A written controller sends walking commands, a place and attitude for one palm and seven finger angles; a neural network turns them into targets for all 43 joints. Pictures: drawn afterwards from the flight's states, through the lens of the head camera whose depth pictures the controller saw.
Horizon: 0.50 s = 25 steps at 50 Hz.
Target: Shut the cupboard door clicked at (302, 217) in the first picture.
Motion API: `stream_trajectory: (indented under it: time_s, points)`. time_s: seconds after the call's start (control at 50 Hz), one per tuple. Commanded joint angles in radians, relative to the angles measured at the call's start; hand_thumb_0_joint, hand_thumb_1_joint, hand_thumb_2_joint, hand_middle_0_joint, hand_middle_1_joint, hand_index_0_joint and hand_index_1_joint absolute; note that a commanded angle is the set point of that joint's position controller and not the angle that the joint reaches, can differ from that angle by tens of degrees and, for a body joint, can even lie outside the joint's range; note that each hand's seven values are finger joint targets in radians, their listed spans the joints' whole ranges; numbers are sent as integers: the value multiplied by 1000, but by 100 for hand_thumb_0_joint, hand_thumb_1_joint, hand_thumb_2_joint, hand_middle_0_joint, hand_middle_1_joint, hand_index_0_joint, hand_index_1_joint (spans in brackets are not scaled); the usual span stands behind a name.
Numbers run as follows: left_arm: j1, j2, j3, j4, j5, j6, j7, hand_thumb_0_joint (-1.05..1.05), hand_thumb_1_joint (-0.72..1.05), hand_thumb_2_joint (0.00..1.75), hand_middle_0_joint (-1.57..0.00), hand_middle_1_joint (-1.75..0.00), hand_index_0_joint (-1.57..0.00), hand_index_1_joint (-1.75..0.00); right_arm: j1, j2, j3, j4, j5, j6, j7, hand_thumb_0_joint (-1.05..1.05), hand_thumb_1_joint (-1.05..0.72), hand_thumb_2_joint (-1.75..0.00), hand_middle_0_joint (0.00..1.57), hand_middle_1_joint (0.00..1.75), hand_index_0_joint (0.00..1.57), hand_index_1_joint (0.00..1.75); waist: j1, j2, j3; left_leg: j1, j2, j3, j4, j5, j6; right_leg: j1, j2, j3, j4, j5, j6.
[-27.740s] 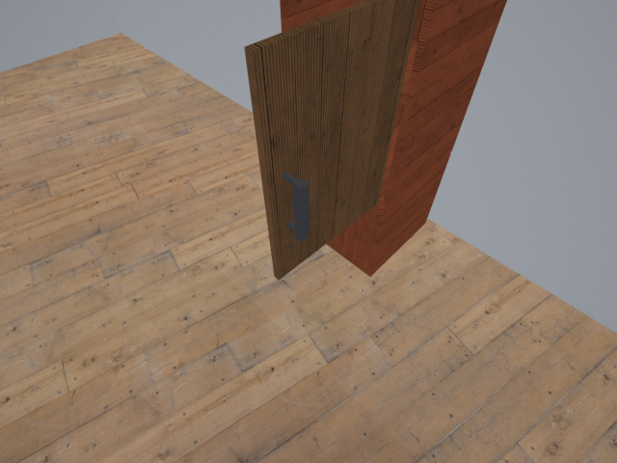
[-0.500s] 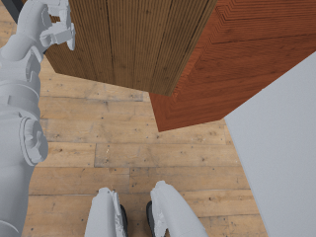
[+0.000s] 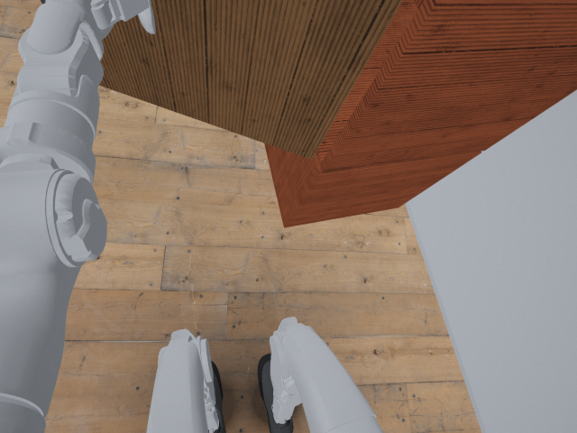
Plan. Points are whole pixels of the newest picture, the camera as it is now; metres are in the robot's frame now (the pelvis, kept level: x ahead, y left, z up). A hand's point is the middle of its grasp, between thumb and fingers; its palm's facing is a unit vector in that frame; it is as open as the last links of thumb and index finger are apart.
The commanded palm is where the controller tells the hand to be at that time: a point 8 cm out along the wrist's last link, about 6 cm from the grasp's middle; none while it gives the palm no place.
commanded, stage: pull the fist back off the door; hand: left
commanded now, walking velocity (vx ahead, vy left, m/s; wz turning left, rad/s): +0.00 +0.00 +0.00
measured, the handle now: out of the picture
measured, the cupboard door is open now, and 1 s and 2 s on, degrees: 61 60 60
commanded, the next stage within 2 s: draw the hand back to the body in 0.78 s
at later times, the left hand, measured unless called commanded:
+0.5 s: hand (144, 16) +0.58 +0.10 +0.10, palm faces +0.09 -0.99 -0.04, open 3.1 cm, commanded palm +0.53 +0.13 +0.09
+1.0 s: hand (149, 54) +0.53 +0.09 +0.10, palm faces +0.11 -0.99 -0.02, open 3.1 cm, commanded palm +0.47 +0.14 +0.12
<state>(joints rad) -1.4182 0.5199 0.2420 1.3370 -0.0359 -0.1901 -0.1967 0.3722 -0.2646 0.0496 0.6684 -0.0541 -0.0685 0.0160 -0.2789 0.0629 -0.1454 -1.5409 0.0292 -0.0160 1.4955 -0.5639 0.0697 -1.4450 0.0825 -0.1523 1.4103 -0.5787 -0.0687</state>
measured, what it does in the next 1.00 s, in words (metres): stands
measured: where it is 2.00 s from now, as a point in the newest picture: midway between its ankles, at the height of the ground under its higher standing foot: (245, 415)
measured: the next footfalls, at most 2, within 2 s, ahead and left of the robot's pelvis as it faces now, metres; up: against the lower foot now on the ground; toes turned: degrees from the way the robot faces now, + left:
none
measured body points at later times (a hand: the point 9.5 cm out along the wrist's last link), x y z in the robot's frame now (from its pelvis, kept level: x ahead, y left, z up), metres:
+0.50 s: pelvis +0.02 -0.01 +0.04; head +0.19 +0.01 +0.46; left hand +0.57 +0.15 +0.10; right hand -0.04 -0.25 -0.06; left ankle +0.05 +0.08 -0.57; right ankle +0.03 -0.09 -0.57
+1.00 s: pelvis +0.02 -0.01 +0.05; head +0.16 +0.01 +0.48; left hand +0.51 +0.15 +0.10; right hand +0.08 -0.26 -0.08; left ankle +0.05 +0.08 -0.57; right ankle +0.03 -0.09 -0.57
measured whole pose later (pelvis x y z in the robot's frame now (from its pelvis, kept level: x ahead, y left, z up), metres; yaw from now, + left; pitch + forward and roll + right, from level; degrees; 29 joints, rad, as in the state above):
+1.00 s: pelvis +0.02 -0.01 +0.05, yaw +2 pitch +27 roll -2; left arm -0.88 0.21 0.24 1.11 0.02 -0.52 0.15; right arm 0.29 -0.22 -0.01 0.61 -0.05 0.10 0.10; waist -0.17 0.05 -0.18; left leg -1.23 0.01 0.04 1.29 -0.54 0.06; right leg -1.18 0.07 -0.08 1.27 -0.57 -0.07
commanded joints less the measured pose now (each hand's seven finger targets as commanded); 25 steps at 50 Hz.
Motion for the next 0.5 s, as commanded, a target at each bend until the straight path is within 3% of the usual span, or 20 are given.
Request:
stream_trajectory:
  time_s: [0.0, 0.02, 0.06, 0.1, 0.12, 0.18, 0.2, 0.22, 0.26, 0.32, 0.34, 0.4, 0.42, 0.48]
  points:
    - [-520, 41, 113, -259, 19, -105, 308, 0, 90, 90, -130, -150, -130, -150, 315, -187, -66, -25, -45, 10, 49, 0, -90, -90, 20, 30, 20, 30, -61, 247, -646, 709, 33, -187, -163, 389, -39, 92, -16, 112, -183, 248, 32]
    - [-502, 56, 120, -301, 63, -146, 368, 0, 90, 90, -130, -150, -130, -150, 319, -181, -70, -31, -56, 13, 66, 0, -90, -90, 20, 30, 20, 30, -42, 277, -680, 731, 34, -183, -164, 420, -45, 102, -16, 113, -181, 263, 32]
    - [-455, 72, 85, -320, 162, -215, 423, 0, 90, 90, -130, -150, -130, -150, 325, -184, -83, -29, -66, 29, 97, 0, -90, -90, 20, 30, 20, 30, -36, 291, -727, 773, 37, -185, -163, 473, -51, 105, -11, 105, -176, 282, 34]
    - [-433, 76, 51, -316, 220, -246, 426, 0, 90, 90, -130, -150, -130, -150, 332, -186, -92, -20, -62, 50, 115, 0, -90, -90, 20, 30, 20, 30, -49, 268, -707, 759, 36, -171, -173, 462, -47, 150, -10, 109, -195, 293, 36]
    - [-433, 69, 38, -322, 223, -250, 415, 0, 90, 90, -130, -150, -130, -150, 333, -186, -96, -23, -57, 58, 118, 0, -90, -90, 20, 30, 20, 30, -58, 256, -711, 746, 32, -160, -180, 443, -42, 192, -9, 116, -211, 302, 37]
    - [-395, 108, 89, -306, 159, -228, 353, 0, 90, 90, -130, -150, -130, -150, 332, -191, -96, -36, -30, 78, 107, 0, -90, -90, 20, 30, 20, 30, -43, 181, -726, 678, 19, -135, -214, 389, -32, 344, -8, 137, -250, 326, 40]
    - [-362, 99, 99, -287, 127, -214, 333, 0, 90, 90, -130, -150, -130, -150, 324, -188, -93, -44, -21, 80, 102, 0, -90, -90, 20, 30, 20, 30, -33, 145, -713, 634, 12, -122, -225, 359, -31, 398, -9, 152, -267, 325, 42]
    - [-335, 128, 139, -266, 98, -204, 322, 0, 90, 90, -130, -150, -130, -150, 319, -186, -88, -47, -15, 81, 94, 0, -90, -90, 20, 30, 20, 30, -24, 111, -688, 585, 11, -111, -231, 338, -29, 445, -14, 170, -283, 324, 44]
    - [-307, 140, 170, -277, 66, -216, 308, 0, 90, 90, -130, -150, -130, -150, 319, -177, -82, -53, -13, 80, 85, 0, -90, -90, 20, 30, 20, 30, -9, 96, -657, 550, 9, -99, -243, 333, -27, 486, -19, 185, -295, 341, 46]
    - [-183, 79, 142, -284, 68, -269, 311, 0, 90, 90, -130, -150, -130, -150, 304, -160, -84, -54, -15, 79, 88, 0, -90, -90, 20, 30, 20, 30, 9, 60, -593, 524, 8, -80, -250, 342, -27, 512, -27, 205, -308, 382, 49]
    - [-157, 76, 139, -288, 73, -294, 312, 0, 90, 90, -130, -150, -130, -150, 304, -158, -84, -54, -16, 76, 91, 0, -90, -90, 20, 30, 20, 30, 21, 77, -586, 545, 6, -79, -258, 360, -27, 501, -23, 191, -300, 397, 46]
    - [-36, 16, 99, -231, 83, -317, 306, 0, 90, 90, -130, -150, -130, -150, 292, -155, -93, -48, -16, 88, 96, 0, -90, -90, 20, 30, 20, 30, 18, 15, -496, 484, 2, -60, -255, 331, -27, 526, -34, 214, -316, 415, 53]
    - [11, -10, 82, -215, 83, -314, 301, 0, 90, 90, -130, -150, -130, -150, 287, -155, -98, -52, -11, 94, 96, 0, -90, -90, 20, 30, 20, 30, 23, -2, -484, 472, -2, -55, -260, 319, -28, 541, -35, 219, -322, 418, 53]
    - [35, -98, 22, -248, 51, -315, 275, 0, 90, 90, -130, -150, -130, -150, 264, -156, -109, -57, -1, 103, 95, 0, -90, -90, 20, 30, 20, 30, 29, 31, -495, 543, -9, -52, -271, 337, -32, 515, -38, 208, -328, 429, 51]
